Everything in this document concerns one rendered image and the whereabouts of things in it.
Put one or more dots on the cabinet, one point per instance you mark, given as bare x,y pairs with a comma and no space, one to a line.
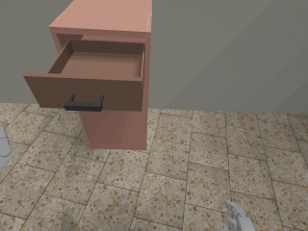
110,20

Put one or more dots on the drawer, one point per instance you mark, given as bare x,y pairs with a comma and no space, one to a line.
89,68

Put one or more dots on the robot left hand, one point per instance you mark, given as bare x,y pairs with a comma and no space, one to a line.
6,152

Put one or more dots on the handle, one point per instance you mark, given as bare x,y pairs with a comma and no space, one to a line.
83,106

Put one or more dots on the robot right hand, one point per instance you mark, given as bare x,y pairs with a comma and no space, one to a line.
243,223

